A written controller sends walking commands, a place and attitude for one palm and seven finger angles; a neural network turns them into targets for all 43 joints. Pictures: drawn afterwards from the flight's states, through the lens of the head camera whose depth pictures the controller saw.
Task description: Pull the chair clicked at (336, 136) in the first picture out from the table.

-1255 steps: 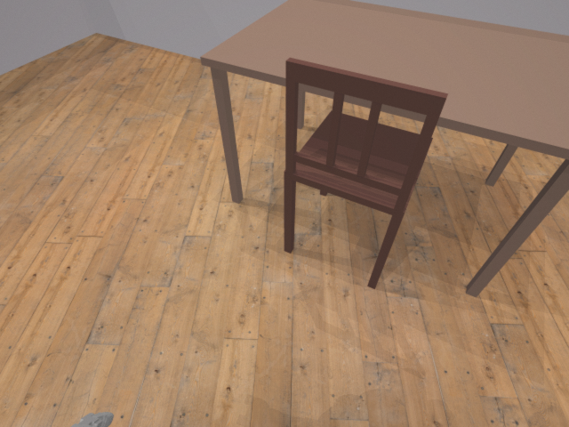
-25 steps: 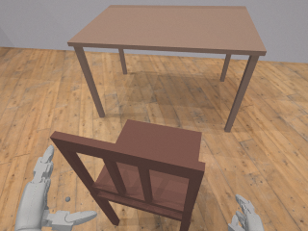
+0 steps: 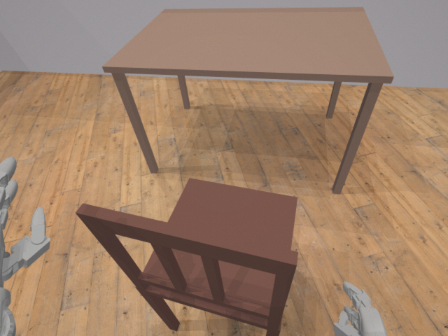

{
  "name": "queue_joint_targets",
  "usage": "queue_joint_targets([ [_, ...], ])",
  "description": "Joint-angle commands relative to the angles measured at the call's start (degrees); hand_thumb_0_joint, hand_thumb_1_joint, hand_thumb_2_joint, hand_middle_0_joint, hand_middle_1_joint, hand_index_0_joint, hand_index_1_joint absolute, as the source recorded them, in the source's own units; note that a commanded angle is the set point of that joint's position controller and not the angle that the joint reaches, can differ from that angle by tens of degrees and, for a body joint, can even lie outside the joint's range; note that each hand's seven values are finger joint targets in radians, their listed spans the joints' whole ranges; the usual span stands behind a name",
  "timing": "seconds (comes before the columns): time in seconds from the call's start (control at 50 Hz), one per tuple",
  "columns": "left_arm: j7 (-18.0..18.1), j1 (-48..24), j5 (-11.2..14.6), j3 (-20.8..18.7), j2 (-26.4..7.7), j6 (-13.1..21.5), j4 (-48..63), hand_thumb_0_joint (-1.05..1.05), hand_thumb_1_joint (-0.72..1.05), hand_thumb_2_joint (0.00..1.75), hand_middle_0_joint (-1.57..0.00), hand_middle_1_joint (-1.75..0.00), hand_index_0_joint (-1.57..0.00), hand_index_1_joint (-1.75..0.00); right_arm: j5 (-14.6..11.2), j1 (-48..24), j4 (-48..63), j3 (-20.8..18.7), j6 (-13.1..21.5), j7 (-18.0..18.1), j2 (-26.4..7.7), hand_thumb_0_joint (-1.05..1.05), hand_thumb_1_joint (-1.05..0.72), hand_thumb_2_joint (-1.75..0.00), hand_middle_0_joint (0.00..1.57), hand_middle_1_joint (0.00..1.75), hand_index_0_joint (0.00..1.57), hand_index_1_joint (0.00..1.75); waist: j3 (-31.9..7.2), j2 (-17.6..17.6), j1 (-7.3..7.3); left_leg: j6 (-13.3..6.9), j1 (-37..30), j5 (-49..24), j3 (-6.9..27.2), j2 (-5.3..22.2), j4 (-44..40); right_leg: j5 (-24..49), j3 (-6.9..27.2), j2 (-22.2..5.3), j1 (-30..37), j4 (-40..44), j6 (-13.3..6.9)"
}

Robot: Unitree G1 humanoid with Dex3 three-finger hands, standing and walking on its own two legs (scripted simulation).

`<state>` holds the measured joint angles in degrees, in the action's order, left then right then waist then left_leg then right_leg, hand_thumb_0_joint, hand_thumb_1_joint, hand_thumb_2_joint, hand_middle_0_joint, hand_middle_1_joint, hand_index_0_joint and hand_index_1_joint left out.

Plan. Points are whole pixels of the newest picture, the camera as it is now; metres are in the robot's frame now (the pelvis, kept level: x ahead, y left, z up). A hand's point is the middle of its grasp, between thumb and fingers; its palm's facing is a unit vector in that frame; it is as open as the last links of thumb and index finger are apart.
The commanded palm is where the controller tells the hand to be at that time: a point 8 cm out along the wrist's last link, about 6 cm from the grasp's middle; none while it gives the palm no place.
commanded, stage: draw the hand back to the body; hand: left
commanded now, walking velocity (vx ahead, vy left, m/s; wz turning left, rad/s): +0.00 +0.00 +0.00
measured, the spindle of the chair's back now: (171, 266) +0.28 +0.17 -0.10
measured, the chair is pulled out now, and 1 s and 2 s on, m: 0.69 0.69 0.69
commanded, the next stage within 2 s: step back with the hand held close in 0.30 s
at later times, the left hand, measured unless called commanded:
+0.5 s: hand (42, 235) +0.20 +0.28 +0.16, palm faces +0.48 -0.75 -0.45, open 7.4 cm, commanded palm +0.14 +0.31 +0.18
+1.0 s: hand (22, 287) +0.13 +0.27 +0.15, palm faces +0.44 -0.74 -0.51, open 7.4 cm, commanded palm +0.07 +0.30 +0.18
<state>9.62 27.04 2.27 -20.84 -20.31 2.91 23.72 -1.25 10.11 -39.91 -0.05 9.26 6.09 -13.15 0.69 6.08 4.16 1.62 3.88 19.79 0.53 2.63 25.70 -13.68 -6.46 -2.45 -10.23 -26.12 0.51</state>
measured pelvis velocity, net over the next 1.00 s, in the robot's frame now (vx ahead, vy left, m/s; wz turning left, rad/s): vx -0.07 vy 0.01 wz -0.03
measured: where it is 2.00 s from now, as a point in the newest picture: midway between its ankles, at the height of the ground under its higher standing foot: outside the picture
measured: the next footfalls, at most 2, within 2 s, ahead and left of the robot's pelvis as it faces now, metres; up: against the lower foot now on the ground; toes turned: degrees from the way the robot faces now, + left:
none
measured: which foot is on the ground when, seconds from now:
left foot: down 0.00-1.00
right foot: down 0.00-1.00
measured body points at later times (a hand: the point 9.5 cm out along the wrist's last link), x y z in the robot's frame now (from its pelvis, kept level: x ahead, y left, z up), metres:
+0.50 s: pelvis +0.00 +0.01 +0.00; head +0.00 -0.02 +0.45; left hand +0.16 +0.31 +0.19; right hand +0.19 -0.21 -0.10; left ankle -0.06 +0.14 -0.74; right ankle +0.00 -0.12 -0.74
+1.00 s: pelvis -0.07 +0.01 -0.01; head -0.05 -0.01 +0.44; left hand +0.10 +0.31 +0.18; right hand +0.08 -0.24 -0.11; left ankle -0.06 +0.14 -0.74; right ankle +0.00 -0.12 -0.74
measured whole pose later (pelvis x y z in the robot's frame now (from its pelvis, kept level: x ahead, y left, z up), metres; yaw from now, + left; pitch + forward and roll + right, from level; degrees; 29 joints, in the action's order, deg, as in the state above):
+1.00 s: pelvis -0.07 +0.01 -0.01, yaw -1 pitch +1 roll +0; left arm 10.7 31.9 1.8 -23.0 -21.5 6.3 27.3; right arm -1.6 12.2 -35.0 -0.9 2.4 6.9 -12.9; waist 1.9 2.2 1.2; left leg 0.6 16.0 16.0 -1.3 1.3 31.2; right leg -7.5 -4.2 -3.6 -21.6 -28.4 0.5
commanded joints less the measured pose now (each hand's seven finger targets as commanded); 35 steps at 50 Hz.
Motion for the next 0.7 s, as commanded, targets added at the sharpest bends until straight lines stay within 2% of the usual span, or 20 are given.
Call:
queue_joint_targets([
  [0.0,0.4,-1.44,0.27,-4.44,-8.28,2.73,9.23,0.0,0.9,0.9,-0.2,-0.3,-0.2,-0.3,0.13,-7.11,9.05,-2.11,2.45,0.08,-5.51,0.0,-0.9,-0.9,0.2,0.3,0.2,0.3,-3.92,-4.78,-0.27,-2.4,4.41,-21.49,-0.57,1.22,-3.13,16.17,1.98,-2.64,6.69,2.9,-1.66],
  [0.06,0.59,-1.33,0.07,-5.71,-10.07,3.06,12.09,0.0,0.9,0.9,-0.2,-0.3,-0.2,-0.3,0.23,-7.12,9.34,-2.26,2.24,0.02,-5.54,0.0,-0.9,-0.9,0.2,0.3,0.2,0.3,-6.7,-3.45,0.14,-2.35,3.29,-22.94,-0.6,1.21,-3.01,17.29,2.07,-2.74,7.91,2.41,-1.7],
  [0.08,0.67,-2.46,0.18,-6.97,-11.54,2.82,12.87,0.0,0.9,0.9,-0.2,-0.3,-0.2,-0.3,0.21,-7.48,9.25,-2.12,2.28,0.11,-5.67,0.0,-0.9,-0.9,0.2,0.3,0.2,0.3,-6.87,-1.3,-0.01,-2.14,3.51,-22.11,-0.38,1.06,-3.12,16.24,2.35,-2.74,8.05,2.62,-1.83],
  [0.12,0.86,-0.94,0.13,-6.79,-10.83,2.77,12.12,0.0,0.9,0.9,-0.2,-0.3,-0.2,-0.3,0.28,-6.97,9.19,-2.01,2.38,0.28,-5.11,0.0,-0.9,-0.9,0.2,0.3,0.2,0.3,-5.91,-2.83,0.22,-2.04,3.58,-23.63,-0.25,1.25,-3.12,17.49,1.96,-2.62,7.92,2.28,-1.99],
  [0.18,0.88,-3.33,0.06,-7.91,-12.57,2.7,15.46,0.0,0.9,0.9,-0.2,-0.3,-0.2,-0.3,0.21,-7.02,9.32,-1.88,2.77,0.35,-5.42,0.0,-0.9,-0.9,0.2,0.3,0.2,0.3,-7.36,0.65,-0.04,-1.75,2.74,-24.22,-0.29,1.11,-3.01,17.34,2.52,-2.65,8.27,2.39,-2.08],
  [0.24,0.84,-1.97,0.06,-6.59,-10.58,2.33,13.33,0.0,0.9,0.9,-0.2,-0.3,-0.2,-0.3,0.22,-6.73,9.31,-1.84,2.59,0.25,-5.23,0.0,-0.9,-0.9,0.2,0.3,0.2,0.3,-5.76,-1.96,0.04,-1.65,3.04,-25.66,-0.29,1.43,-3.13,17.93,1.91,-2.47,7.66,2.19,-1.97],
  [0.28,0.62,-2.95,0.11,-6.72,-10.8,2.21,13.82,0.0,0.9,0.9,-0.2,-0.3,-0.2,-0.3,0.12,-6.84,9.27,-1.93,2.59,0.19,-5.49,0.0,-0.9,-0.9,0.2,0.3,0.2,0.3,-6.19,-0.41,-0.23,-1.59,2.71,-25.36,-0.21,1.48,-3.31,17.08,2.17,-2.5,7.69,2.35,-1.97],
  [0.32,0.59,-1.37,0.13,-5.91,-9.41,1.94,11.45,0.0,0.9,0.9,-0.2,-0.3,-0.2,-0.3,0.21,-6.7,9.01,-1.87,2.27,0.1,-5.18,0.0,-0.9,-0.9,0.2,0.3,0.2,0.3,-4.66,-2.74,0.0,-1.58,3.47,-25.75,-0.09,1.64,-3.49,17.25,1.76,-2.33,7.41,2.27,-2.02],
  [0.36,0.51,-2.58,0.03,-6.08,-10.17,2.02,12.51,0.0,0.9,0.9,-0.2,-0.3,-0.2,-0.3,0.24,-6.81,9.32,-1.87,2.13,-0.03,-5.36,0.0,-0.9,-0.9,0.2,0.3,0.2,0.3,-5.37,-2.47,-0.06,-1.69,3.27,-25.52,-0.19,1.54,-3.44,17.13,1.82,-2.39,7.54,2.43,-1.88],
  [0.38,0.41,-3.17,0.13,-6.24,-10.29,1.8,12.35,0.0,0.9,0.9,-0.2,-0.3,-0.2,-0.3,0.16,-6.92,9.24,-1.87,2.06,0.03,-5.6,0.0,-0.9,-0.9,0.2,0.3,0.2,0.3,-5.08,-1.5,-0.31,-1.54,3.73,-24.17,-0.01,1.49,-3.75,15.91,2.05,-2.38,7.49,2.59,-1.97],
  [0.4,0.25,-4.78,0.05,-4.01,-8.72,1.85,12.27,0.0,0.9,0.9,-0.2,-0.3,-0.2,-0.3,0.31,-6.69,9.36,-1.5,2.0,-0.01,-5.45,0.0,-0.9,-0.9,0.2,0.3,0.2,0.3,-3.95,-1.88,-0.63,-1.72,3.89,-23.74,-0.24,1.34,-3.83,16.07,1.94,-2.35,6.85,3.0,-1.97],
  [0.42,0.11,-11.48,1.28,-10.78,-14.72,4.63,14.06,0.0,0.9,0.9,-0.2,-0.3,-0.2,-0.3,-0.29,-5.28,11.32,-2.05,-0.25,0.43,-6.85,0.0,-0.9,-0.9,0.2,0.3,0.2,0.3,3.32,-2.97,-3.68,-2.27,6.41,-21.32,-0.04,2.27,-2.73,22.67,8.8,-4.38,-0.41,5.3,-2.86],
  [0.44,-0.42,-5.44,0.68,-8.28,-10.61,4.62,7.6,0.0,0.9,0.9,-0.2,-0.3,-0.2,-0.3,0.13,-5.2,10.23,-2.16,-1.66,0.5,-5.8,0.0,-0.9,-0.9,0.2,0.3,0.2,0.3,0.68,-5.52,-3.82,-2.19,5.29,-20.75,0.54,2.34,-2.87,24.08,7.58,-5.49,1.15,4.43,-2.96],
  [0.46,-0.77,-3.48,0.44,-6.86,-9.36,4.67,7.29,0.0,0.9,0.9,-0.2,-0.3,-0.2,-0.3,0.27,-5.45,11.17,-2.24,-2.79,0.37,-6.25,0.0,-0.9,-0.9,0.2,0.3,0.2,0.3,-0.95,-5.81,-3.91,-2.17,4.51,-21.88,0.31,2.36,-2.99,25.5,7.7,-5.51,1.96,3.68,-2.66],
  [0.48,-0.88,-4.51,0.17,-7.14,-10.32,5.3,10.81,0.0,0.9,0.9,-0.2,-0.3,-0.2,-0.3,0.32,-5.86,12.02,-2.32,-3.37,0.42,-6.5,0.0,-0.9,-0.9,0.2,0.3,0.2,0.3,-3.39,-3.33,-3.84,-2.16,3.95,-23.45,0.22,2.54,-3.46,26.49,7.64,-5.73,3.28,2.69,-2.65],
  [0.52,-0.35,-0.94,-0.1,-8.03,-10.83,5.95,12.48,0.0,0.9,0.9,-0.2,-0.3,-0.2,-0.3,0.35,-6.31,13.33,-2.24,-4.12,0.4,-6.11,0.0,-0.9,-0.9,0.2,0.3,0.2,0.3,-6.91,-0.99,-3.35,-2.15,3.81,-27.81,0.98,3.3,-3.98,26.26,6.71,-5.63,5.37,0.42,-2.42],
  [0.56,0.19,2.81,-0.2,-9.48,-11.9,6.17,13.86,0.0,0.9,0.9,-0.2,-0.3,-0.2,-0.3,0.32,-6.68,14.42,-2.43,-4.8,0.29,-5.6,0.0,-0.9,-0.9,0.2,0.3,0.2,0.3,-9.62,-1.95,-3.07,-2.11,4.3,-31.26,1.44,3.73,-3.2,27.29,5.86,-5.64,6.59,-1.08,-2.19],
  [0.58,0.37,4.05,-0.1,-10.49,-12.92,6.13,14.57,0.0,0.9,0.9,-0.2,-0.3,-0.2,-0.3,0.15,-6.91,14.48,-2.71,-4.92,0.39,-5.66,0.0,-0.9,-0.9,0.2,0.3,0.2,0.3,-10.84,-0.73,-3.2,-2.13,4.25,-30.94,1.62,3.7,-3.13,26.8,6.36,-5.78,6.48,-1.53,-2.21],
  [0.66,0.9,7.75,0.29,-11.78,-13.24,6.45,15.31,0.0,0.9,0.9,-0.2,-0.3,-0.2,-0.3,-0.2,-6.33,15.25,-3.14,-5.68,0.63,-4.9,0.0,-0.9,-0.9,0.2,0.3,0.2,0.3,-10.55,-3.24,-3.22,-1.98,7.87,-29.43,2.13,4.29,-2.38,25.82,5.82,-5.88,5.58,-2.64,-1.99],
  [0.68,1.1,7.82,0.37,-12.77,-14.19,6.26,14.78,0.0,0.9,0.9,-0.2,-0.3,-0.2,-0.3,-0.24,-6.11,14.95,-3.53,-5.7,0.87,-5.21,0.0,-0.9,-0.9,0.2,0.3,0.2,0.3,-10.4,-2.57,-3.38,-1.95,8.66,-28.22,2.43,4.15,-2.42,26.16,6.12,-6.23,5.58,-2.84,-2.22],
])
